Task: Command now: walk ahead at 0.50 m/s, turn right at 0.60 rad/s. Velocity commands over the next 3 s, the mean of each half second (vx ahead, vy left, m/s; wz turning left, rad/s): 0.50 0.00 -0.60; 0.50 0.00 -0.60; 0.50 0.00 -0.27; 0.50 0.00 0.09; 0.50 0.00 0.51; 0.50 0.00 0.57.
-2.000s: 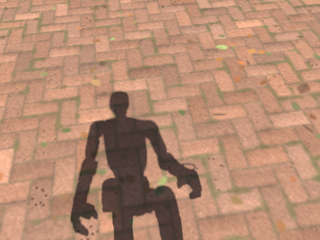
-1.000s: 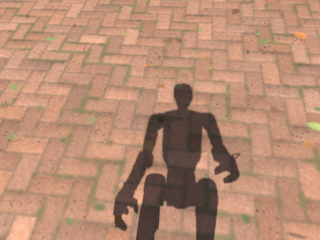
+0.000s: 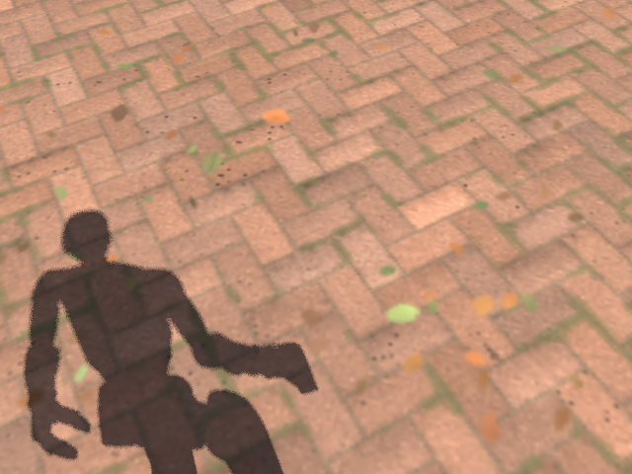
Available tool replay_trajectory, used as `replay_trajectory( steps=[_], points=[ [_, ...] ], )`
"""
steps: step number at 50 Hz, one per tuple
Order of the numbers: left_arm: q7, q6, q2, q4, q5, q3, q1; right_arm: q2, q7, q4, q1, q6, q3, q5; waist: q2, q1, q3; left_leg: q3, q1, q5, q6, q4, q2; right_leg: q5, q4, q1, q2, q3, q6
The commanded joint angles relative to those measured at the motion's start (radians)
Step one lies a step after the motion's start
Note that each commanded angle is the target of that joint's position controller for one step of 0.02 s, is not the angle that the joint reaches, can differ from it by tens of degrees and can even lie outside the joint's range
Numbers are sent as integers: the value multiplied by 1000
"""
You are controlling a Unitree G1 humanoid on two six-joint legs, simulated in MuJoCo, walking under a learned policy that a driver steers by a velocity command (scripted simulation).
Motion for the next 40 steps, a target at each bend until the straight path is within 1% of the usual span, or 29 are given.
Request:
replay_trajectory(
  steps=[1, 3, 6, 8, 9, 10, 11, 12, 13, 14, 15, 16, 17, 18, 19, 20, 22, 24, 27, 30, 32, 34, 35, 36, 37, 38, 39, 40],
  points=[
    [3, -20, 148, -51, -1, 34, 38, -71, 2, -73, -62, -2, -15, 2, -79, 8, -5, 25, -51, 120, -11, -112, -29, 267, -124, 17, -253, 249, -117],
    [7, -20, 153, -43, 0, 36, 77, -69, 6, -93, -123, -6, -11, 6, -84, 33, -7, 21, -62, 168, -7, -189, -48, 297, -103, 65, -253, 260, -106],
    [15, -19, 159, -33, 7, 36, 127, -70, 11, -127, -211, -17, -2, 12, -89, 63, -3, 23, -57, 185, 5, -285, -83, 387, -55, 128, -263, 286, -101],
    [23, -18, 170, -34, 12, 38, 133, -79, 12, -145, -236, -25, 0, 17, -100, 63, -1, 15, -13, 166, 21, -345, -103, 440, -18, 151, -277, 314, -87],
    [27, -18, 178, -38, 14, 40, 119, -88, 10, -145, -217, -29, -2, 19, -107, 47, -3, 8, 41, 148, 31, -381, -111, 456, 1, 146, -282, 328, -72],
    [30, -18, 187, -46, 14, 42, 89, -100, 6, -134, -169, -33, -6, 20, -115, 18, -10, 8, 134, 116, 45, -419, -126, 488, 27, 117, -280, 332, -51],
    [27, -20, 198, -55, 15, 44, 54, -120, -2, -110, -86, -38, -14, 22, -118, -23, -39, 19, 274, 70, 63, -442, -153, 579, 92, 75, -265, 327, -28],
    [20, -25, 201, -57, 10, 43, 34, -144, -14, -72, 42, -47, -26, 20, -83, -86, -103, 31, 454, 76, 84, -498, -166, 630, 240, 37, -217, 297, -4],
    [9, -33, 162, -69, 0, 32, 34, -196, -30, -53, 186, -59, -41, 5, -12, -149, -216, -92, 687, -19, 124, -534, -35, 478, 478, -73, -150, 245, 22],
    [9, -37, 57, -105, -26, 8, 90, -280, -44, -61, 270, -56, -58, -20, 170, -140, -343, -467, 934, -195, 193, -600, 243, -97, 777, -333, -20, 122, 56],
    [13, -29, 109, -111, 0, 11, 146, -278, -37, -60, 209, -41, -63, -3, 256, -71, -354, -763, 889, -244, 260, -697, 322, -351, 907, -468, -21, 86, 54],
    [16, -13, 141, -80, 20, 18, 107, -175, -33, -76, 131, -35, -43, 8, 91, -48, -197, -639, 746, -319, 252, -704, 285, -262, 952, -499, -99, 86, 52],
    [4, -7, 133, -79, 25, 16, 46, -108, -28, -75, 86, -36, -26, 15, 3, -49, -97, -473, 624, -254, 234, -726, 226, -190, 916, -481, -131, 67, 59],
    [-5, 0, 113, -82, 25, 13, 26, -87, -28, -68, 67, -38, -18, 12, 19, -34, -58, -348, 557, -147, 207, -751, 176, -158, 873, -457, -158, 54, 66],
    [-14, 10, 106, -87, 35, 13, 14, -84, -30, -51, 81, -45, -16, 14, 59, -27, -36, -260, 515, -44, 198, -766, 148, -148, 848, -440, -177, 44, 75],
    [-22, 22, 97, -84, 38, 10, 15, -86, -27, -37, 94, -55, -17, 18, 71, -22, -32, -195, 495, 46, 195, -775, 130, -134, 848, -426, -181, 32, 80],
    [-35, 33, 85, -106, 35, 6, -24, -95, -17, -17, 124, -76, -22, 28, 71, -19, -38, -120, 506, 176, 206, -792, 134, -94, 837, -457, -190, 26, 85],
    [-44, 36, 76, -132, 35, 2, -90, -101, -14, -2, 140, -84, -26, 31, 61, -24, -27, -53, 528, 222, 215, -816, 138, -35, 809, -521, -205, 20, 94],
    [-54, 34, 60, -169, 33, -7, -193, -101, -13, 22, 169, -81, -28, 29, 54, -39, -2, 52, 552, 284, 209, -828, 118, 65, 690, -571, -213, -9, 108],
    [-68, 27, 35, -202, 30, -23, -295, -111, -13, 40, 186, -79, -31, 29, 54, -60, 14, 147, 552, 313, 187, -822, 96, 168, 500, -513, -213, -66, 101],
    [-76, 26, 34, -224, 33, -27, -353, -129, -18, 54, 214, -77, -36, 29, 54, -74, 28, 177, 579, 334, 177, -818, 113, 156, 411, -480, -210, -106, 84],
    [-76, 28, 42, -238, 39, -26, -384, -145, -23, 72, 244, -67, -40, 29, 53, -81, 36, 201, 641, 403, 167, -786, 132, 99, 351, -463, -196, -136, 60],
    [-74, 29, 48, -243, 43, -24, -387, -154, -26, 80, 255, -59, -42, 29, 55, -79, 32, 218, 673, 492, 161, -748, 139, 52, 326, -444, -179, -153, 43],
    [-68, 29, 54, -241, 47, -20, -373, -168, -29, 87, 260, -52, -44, 28, 63, -68, 15, 239, 700, 653, 154, -683, 143, -5, 307, -401, -149, -173, 24],
    [-61, 28, 65, -231, 50, -13, -329, -185, -33, 92, 265, -43, -46, 27, 73, -45, -21, 257, 720, 817, 149, -581, 145, -62, 293, -334, -110, -190, 2],
    [-53, 21, 82, -203, 52, -2, -229, -197, -34, 93, 265, -34, -47, 28, 68, -1, -83, 273, 711, 901, 145, -419, 142, -89, 259, -218, -67, -194, -26],
    [-39, 12, 112, -144, 59, 18, -53, -195, -34, 81, 252, -27, -43, 30, 21, 79, -183, 296, 604, 800, 120, -179, 120, -56, 188, 15, -49, -165, -60],
    [-21, 14, 218, -127, 65, 50, 58, -123, -25, 30, 280, -30, -24, 36, -136, 100, -313, 296, 293, 336, 76, 148, 67, -240, 149, 330, -294, 179, -139]
  ],
)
